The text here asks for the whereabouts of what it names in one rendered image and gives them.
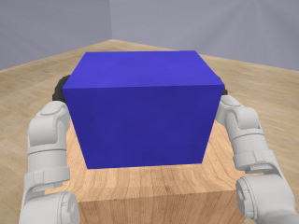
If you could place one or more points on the carton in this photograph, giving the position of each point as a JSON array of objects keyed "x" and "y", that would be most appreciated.
[{"x": 142, "y": 108}]

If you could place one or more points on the left robot forearm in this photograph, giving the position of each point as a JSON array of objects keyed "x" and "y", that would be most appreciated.
[{"x": 46, "y": 150}]

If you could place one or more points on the robot left hand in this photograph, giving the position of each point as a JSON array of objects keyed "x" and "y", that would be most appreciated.
[{"x": 58, "y": 92}]

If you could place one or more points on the right robot upper arm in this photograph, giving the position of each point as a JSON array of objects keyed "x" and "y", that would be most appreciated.
[{"x": 266, "y": 199}]

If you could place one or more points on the pedestal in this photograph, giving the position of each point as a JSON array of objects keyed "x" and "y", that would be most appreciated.
[{"x": 199, "y": 193}]

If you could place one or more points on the robot right hand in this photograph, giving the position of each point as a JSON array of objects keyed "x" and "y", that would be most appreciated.
[{"x": 224, "y": 92}]

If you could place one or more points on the left robot upper arm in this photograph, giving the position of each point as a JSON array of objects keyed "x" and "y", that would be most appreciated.
[{"x": 54, "y": 208}]

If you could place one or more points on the right robot forearm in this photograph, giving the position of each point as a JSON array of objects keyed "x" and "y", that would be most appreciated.
[{"x": 251, "y": 152}]

